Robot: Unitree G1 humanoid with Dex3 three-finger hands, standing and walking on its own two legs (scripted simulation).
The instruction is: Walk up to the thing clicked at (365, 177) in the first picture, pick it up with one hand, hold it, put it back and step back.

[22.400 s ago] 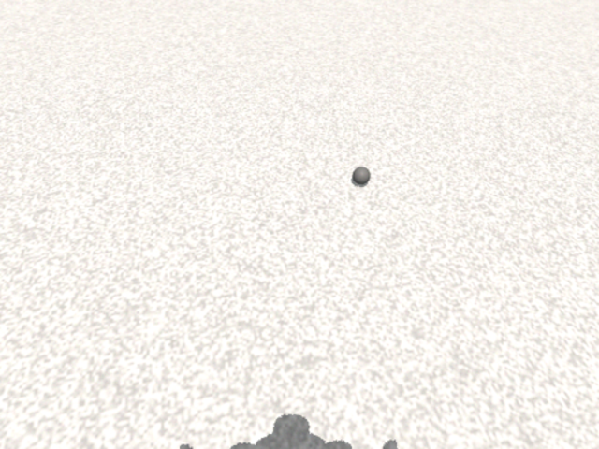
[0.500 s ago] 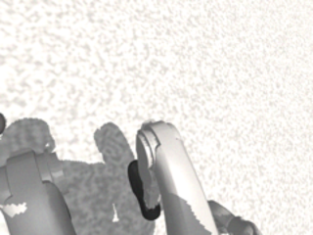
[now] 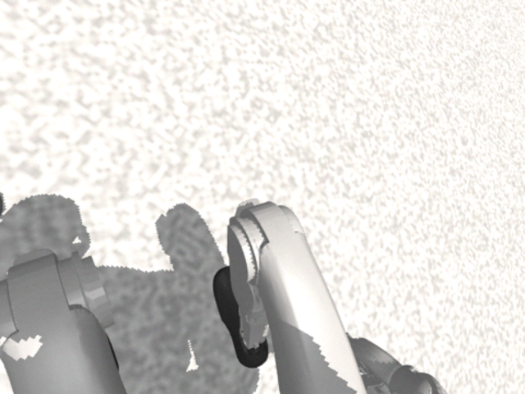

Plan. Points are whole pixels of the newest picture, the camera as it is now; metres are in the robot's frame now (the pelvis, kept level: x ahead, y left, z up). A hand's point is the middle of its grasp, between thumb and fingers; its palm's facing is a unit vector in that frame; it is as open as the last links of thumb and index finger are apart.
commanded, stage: settle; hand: left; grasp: from above
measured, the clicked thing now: out of the picture +0.40 +0.30 -0.25
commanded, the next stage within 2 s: lift in 0.88 s
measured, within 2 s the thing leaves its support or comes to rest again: leaves its support in 0.24 s
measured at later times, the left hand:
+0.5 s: hand out of the picture +0.38 +0.33 -0.17, palm faces -0.38 -0.14 -0.91, open 10.7 cm
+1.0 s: hand out of the picture +0.38 +0.33 -0.09, palm faces -0.41 -0.11 -0.90, open 10.7 cm
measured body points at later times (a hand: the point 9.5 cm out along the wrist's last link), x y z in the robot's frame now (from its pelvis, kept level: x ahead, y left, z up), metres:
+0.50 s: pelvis +0.00 -0.01 +0.02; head +0.21 +0.09 +0.41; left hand +0.40 +0.33 -0.11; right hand +0.11 -0.27 -0.07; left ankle +0.07 +0.13 -0.26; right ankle +0.11 -0.13 -0.26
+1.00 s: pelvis -0.01 -0.01 +0.06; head +0.19 +0.07 +0.45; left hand +0.40 +0.33 -0.04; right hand +0.10 -0.27 -0.06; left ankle +0.07 +0.13 -0.26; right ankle +0.11 -0.13 -0.26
